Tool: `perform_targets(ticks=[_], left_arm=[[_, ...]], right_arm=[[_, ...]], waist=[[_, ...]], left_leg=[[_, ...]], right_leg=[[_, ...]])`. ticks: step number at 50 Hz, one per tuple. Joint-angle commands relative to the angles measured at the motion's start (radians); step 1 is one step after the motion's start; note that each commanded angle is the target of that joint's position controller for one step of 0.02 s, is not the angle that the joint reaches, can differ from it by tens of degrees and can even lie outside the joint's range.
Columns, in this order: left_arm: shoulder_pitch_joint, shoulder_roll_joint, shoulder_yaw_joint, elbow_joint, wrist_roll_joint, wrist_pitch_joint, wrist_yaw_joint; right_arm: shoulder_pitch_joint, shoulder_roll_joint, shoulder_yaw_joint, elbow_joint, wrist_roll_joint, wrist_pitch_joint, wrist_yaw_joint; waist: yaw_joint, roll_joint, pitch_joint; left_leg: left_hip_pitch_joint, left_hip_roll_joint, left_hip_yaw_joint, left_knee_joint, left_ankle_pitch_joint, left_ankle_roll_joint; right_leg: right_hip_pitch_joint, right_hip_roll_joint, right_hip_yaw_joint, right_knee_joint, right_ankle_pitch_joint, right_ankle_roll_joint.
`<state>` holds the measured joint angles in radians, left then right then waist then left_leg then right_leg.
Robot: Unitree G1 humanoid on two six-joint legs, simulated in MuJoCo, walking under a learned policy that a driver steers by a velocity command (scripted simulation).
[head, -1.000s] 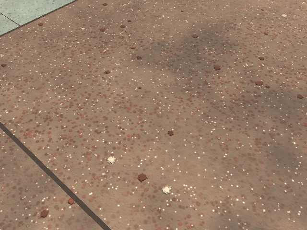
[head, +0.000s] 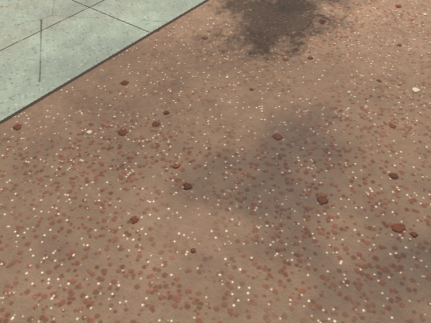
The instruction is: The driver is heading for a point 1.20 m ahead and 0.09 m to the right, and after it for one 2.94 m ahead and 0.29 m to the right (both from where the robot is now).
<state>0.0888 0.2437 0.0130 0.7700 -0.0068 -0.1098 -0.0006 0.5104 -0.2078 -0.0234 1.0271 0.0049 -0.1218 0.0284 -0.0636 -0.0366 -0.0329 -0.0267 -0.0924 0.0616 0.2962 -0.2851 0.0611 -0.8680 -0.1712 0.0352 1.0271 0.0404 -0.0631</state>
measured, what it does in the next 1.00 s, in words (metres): walks ahead: right foot, then left foot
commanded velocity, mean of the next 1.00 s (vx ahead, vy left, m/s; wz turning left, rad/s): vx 1.00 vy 0.00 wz -0.04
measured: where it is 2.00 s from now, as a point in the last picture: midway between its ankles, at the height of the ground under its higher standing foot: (243, 66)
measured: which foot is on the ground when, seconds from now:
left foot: down 0.00-0.22, up 0.24-0.68, down 0.70-1.00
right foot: up 0.00-0.18, down 0.20-0.72, up 0.74-1.00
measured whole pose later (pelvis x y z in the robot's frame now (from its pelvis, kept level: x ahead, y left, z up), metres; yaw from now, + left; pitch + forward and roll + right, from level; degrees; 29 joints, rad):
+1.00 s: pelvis +0.93 +0.02 +0.00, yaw -3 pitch -1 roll +3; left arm 0.13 0.27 0.03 0.77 -0.03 -0.09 -0.01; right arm 0.47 -0.24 -0.04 0.96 -0.01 -0.13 0.03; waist -0.07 -0.04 -0.01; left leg -0.01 -0.10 0.10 0.28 -0.27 0.07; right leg -0.82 -0.13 0.10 1.03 0.00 -0.07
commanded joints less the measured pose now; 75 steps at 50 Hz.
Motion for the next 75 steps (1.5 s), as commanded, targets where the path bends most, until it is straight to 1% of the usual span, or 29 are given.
perform_targets(ticks=[1, 6, 9, 10, 11, 12, 13, 15, 18, 22, 31, 33, 35, 36, 37, 38, 40, 43, 47, 56, 58, 60, 61, 62, 63, 64, 66, 69, 75], left_arm=[[-0.091, 0.022, -0.005, -0.067, -0.005, -0.02, -0.016], [-0.233, 0.052, 0.004, -0.141, -0.026, -0.036, -0.062], [0.089, 0.169, 0.059, -0.09, -0.046, -0.02, -0.048], [0.351, 0.217, 0.077, -0.021, -0.04, -0.006, -0.034], [0.484, 0.33, 0.108, 0.018, 0.003, -0.01, -0.035], [0.534, 0.235, 0.092, 0.049, 0.005, -0.015, -0.039], [0.456, 0.159, 0.072, 0.064, 0.001, -0.016, -0.031], [0.282, 0.082, 0.045, 0.048, 0.022, -0.023, -0.045], [0.187, 0.03, 0.028, 0.061, 0.012, -0.027, -0.054], [0.245, 0.086, 0.035, 0.095, 0.004, -0.036, -0.034], [0.437, 0.155, 0.041, 0.153, -0.012, -0.002, 0.008], [0.419, 0.194, 0.051, 0.154, 0.02, 0.021, 0.01], [0.336, 0.196, 0.048, 0.136, 0.049, 0.047, 0.013], [0.489, 0.027, 0.009, 0.105, 0.044, 0.028, -0.004], [0.555, -0.03, -0.02, 0.137, -0.011, -0.015, -0.019], [0.392, 0.105, 0.015, 0.093, -0.057, -0.037, -0.015], [0.167, 0.101, 0.011, 0.014, -0.047, -0.053, -0.006], [0.233, 0.048, 0.015, 0.021, -0.024, -0.008, -0.011], [0.132, 0.052, 0.013, -0.006, -0.023, 0.029, 0.0], [-0.136, 0.06, 0.026, -0.132, -0.033, -0.008, -0.076], [-0.083, 0.11, 0.049, -0.147, -0.039, -0.003, -0.09], [0.319, 0.214, 0.1, -0.057, -0.037, 0.029, -0.078], [0.536, 0.263, 0.123, -0.004, -0.031, 0.047, -0.057], [0.483, 0.299, 0.126, -0.003, -0.015, 0.056, -0.047], [0.427, 0.212, 0.099, -0.035, 0.01, 0.04, -0.043], [0.444, 0.151, 0.092, -0.047, 0.019, 0.028, -0.038], [0.3, 0.101, 0.071, -0.062, 0.015, 0.001, -0.051], [0.186, 0.082, 0.057, -0.078, 0.004, 0.006, -0.033], [0.338, 0.114, 0.058, -0.027, -0.019, -0.007, 0.001]], right_arm=[[-0.068, -0.135, -0.013, -0.091, 0.017, -0.034, -0.023], [0.02, -0.184, -0.019, -0.07, 0.011, 0.012, -0.038], [-0.019, -0.23, -0.03, -0.073, -0.044, 0.05, -0.036], [-0.081, -0.209, -0.019, -0.105, -0.049, 0.054, -0.037], [0.108, -0.003, 0.031, -0.128, -0.032, 0.022, -0.009], [0.085, -0.041, 0.031, -0.102, 0.024, -0.022, -0.001], [-0.101, -0.151, 0.001, -0.168, 0.069, -0.038, -0.005], [-0.277, -0.125, 0.006, -0.227, 0.042, -0.047, -0.015], [-0.177, -0.066, 0.006, -0.213, 0.026, 0.007, -0.011], [-0.343, -0.087, 0.009, -0.275, -0.003, 0.024, -0.026], [-0.648, -0.108, 0.003, -0.395, 0.027, -0.018, 0.036], [-0.532, -0.17, -0.025, -0.387, 0.037, -0.011, 0.032], [-0.131, -0.254, -0.066, -0.292, 0.044, 0.014, 0.006], [0.02, -0.356, -0.089, -0.254, -0.003, 0.014, -0.001], [0.07, -0.31, -0.085, -0.224, 0.003, 0.005, 0.014], [0.028, -0.216, -0.064, -0.205, 0.005, 0.003, 0.007], [-0.125, -0.154, -0.045, -0.211, -0.016, -0.008, 0.016], [-0.232, -0.078, -0.021, -0.201, -0.022, -0.016, 0.027], [-0.201, -0.136, -0.035, -0.165, -0.013, -0.027, 0.008], [-0.063, -0.205, -0.024, -0.131, -0.025, -0.012, -0.047], [-0.074, -0.266, -0.04, -0.152, -0.042, 0.019, -0.074], [-0.189, -0.304, -0.056, -0.197, -0.055, 0.049, -0.089], [-0.274, -0.294, -0.057, -0.228, -0.04, 0.042, -0.081], [-0.174, -0.051, 0.002, -0.282, -0.04, -0.008, -0.047], [-0.148, -0.094, 0.015, -0.342, 0.023, -0.069, -0.015], [-0.306, -0.165, 0.002, -0.379, 0.043, -0.093, -0.006], [-0.311, -0.14, 0.002, -0.379, 0.016, -0.083, -0.014], [-0.228, -0.142, -0.009, -0.352, -0.009, -0.026, -0.023], [-0.555, -0.076, 0.017, -0.473, -0.023, -0.028, -0.03]], waist=[[0.033, 0.024, 0.171], [0.013, 0.062, 0.204], [0.208, 0.202, -0.039], [0.331, 0.189, -0.182], [0.21, -0.173, -0.417], [0.24, -0.237, -0.513], [0.233, -0.216, -0.268], [0.152, 0.057, -0.05], [0.015, 0.001, 0.031], [0.036, 0.012, 0.157], [0.114, -0.002, 0.198], [0.029, -0.081, 0.082], [-0.19, -0.124, -0.136], [-0.1, 0.165, -0.352], [-0.076, 0.364, -0.516], [-0.1, 0.3, -0.33], [-0.039, 0.034, -0.075], [0.096, 0.071, 0.014], [0.08, 0.062, 0.138], [0.01, 0.073, 0.156], [0.075, 0.153, 0.078], [0.285, 0.215, -0.093], [0.392, 0.118, -0.146], [0.198, -0.38, -0.132], [0.164, -0.279, -0.317], [0.209, -0.111, -0.194], [0.07, 0.163, -0.034], [-0.019, 0.113, 0.073], [0.15, 0.024, 0.131]], left_leg=[[-0.283, 0.22, -0.113, -0.258, 0.181, 0.141], [0.11, 0.311, -0.084, -0.186, 0.512, 0.116], [0.225, 0.325, -0.059, 0.247, 1.203, 0.085], [-0.029, 0.295, -0.042, 0.588, 1.068, 0.06], [-0.528, 0.092, -0.1, 1.083, 0.368, 0.001], [-0.66, 0.031, -0.262, 1.195, -0.136, 0.039], [-0.78, 0.101, -0.225, 1.219, -0.108, 0.076], [-0.731, 0.179, -0.185, 1.116, -0.003, 0.084], [-0.623, 0.259, -0.182, 1.007, 0.047, 0.052], [-0.749, 0.283, -0.126, 0.783, 0.253, -0.012], [-0.64, 0.146, -0.026, 0.182, 0.48, 0.012], [-0.52, 0.074, 0.015, 0.233, 0.322, 0.045], [-0.05, 0.083, -0.008, 0.301, 0.224, 0.097], [0.447, 0.347, -0.467, 0.314, -0.09, 0.241], [0.61, 0.465, -0.95, 0.051, -0.507, 0.318], [0.51, 0.423, -0.904, -0.041, -0.503, 0.235], [0.136, 0.36, -0.602, -0.052, -0.16, 0.186], [-0.158, 0.279, -0.404, -0.112, -0.064, 0.186], [-0.233, 0.273, -0.185, -0.191, 0.143, 0.141], [0.069, 0.257, 0.129, -0.147, 0.81, -0.048], [0.194, 0.288, 0.148, 0.042, 1.311, -0.071], [0.107, 0.322, 0.123, 0.498, 1.561, -0.055], [-0.105, 0.223, 0.141, 0.912, 1.217, -0.054], [-0.667, -0.008, 0.019, 1.397, -0.22, -0.109], [-0.844, 0.003, -0.233, 1.448, -0.216, -0.034], [-0.85, 0.053, -0.236, 1.336, -0.131, 0.023], [-0.752, 0.139, -0.219, 1.12, -0.032, 0.031], [-0.618, 0.224, -0.174, 0.951, -0.002, -0.035], [-0.46, 0.178, -0.049, 0.391, 0.534, -0.087]], right_leg=[[0.213, 0.031, -0.053, -0.268, 0.235, 0.012], [0.178, 0.117, -0.088, -0.534, 0.116, -0.017], [0.521, 0.221, -0.138, -0.459, -0.097, -0.089], [0.907, 0.132, -0.039, -0.397, -0.14, -0.126], [1.408, -0.164, 0.551, -0.469, -0.602, -0.329], [1.47, -0.2, 0.889, -0.729, -0.871, -0.312], [1.33, -0.166, 0.739, -0.772, -0.78, -0.229], [0.933, -0.088, 0.457, -0.798, -0.452, -0.185], [0.657, -0.02, 0.275, -0.866, -0.398, -0.183], [0.565, 0.017, 0.124, -0.941, -0.214, -0.178], [0.952, -0.042, -0.016, -0.932, 0.155, -0.107], [1.082, -0.067, -0.021, -0.75, 0.634, -0.086], [0.917, -0.036, -0.061, -0.242, 0.809, -0.047], [0.457, 0.109, -0.022, 0.218, 0.27, -0.009], [0.242, 0.244, 0.13, 0.438, -0.474, -0.005], [0.125, 0.177, 0.142, 0.476, -0.451, -0.051], [0.128, 0.098, 0.098, 0.386, -0.358, -0.066], [0.241, 0.014, 0.092, 0.266, -0.29, -0.049], [0.1, -0.003, 0.102, 0.11, -0.108, -0.007], [0.2, 0.166, -0.134, -0.4, 0.236, -0.061], [0.287, 0.25, -0.221, -0.378, 0.084, -0.078], [0.668, 0.264, -0.175, -0.32, -0.065, -0.14], [0.952, 0.214, -0.047, -0.418, -0.056, -0.177], [1.264, 0.034, 0.37, -0.417, -0.14, -0.339], [1.355, -0.081, 0.836, -0.669, -0.701, -0.437], [1.243, -0.056, 0.818, -0.779, -0.721, -0.352], [0.89, -0.017, 0.655, -0.805, -0.526, -0.303], [0.563, 0.087, 0.419, -0.834, -0.355, -0.269], [0.418, 0.169, 0.19, -0.867, -0.152, -0.199]])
